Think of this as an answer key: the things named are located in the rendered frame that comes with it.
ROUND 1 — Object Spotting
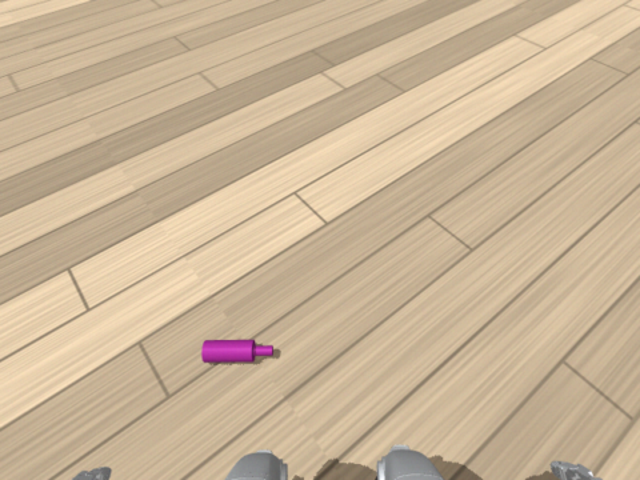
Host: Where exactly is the right robot hand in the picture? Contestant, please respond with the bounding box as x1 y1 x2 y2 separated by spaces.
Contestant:
550 461 602 480

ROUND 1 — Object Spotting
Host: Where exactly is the bottle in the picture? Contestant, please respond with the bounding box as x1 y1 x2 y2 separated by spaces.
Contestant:
202 340 273 362

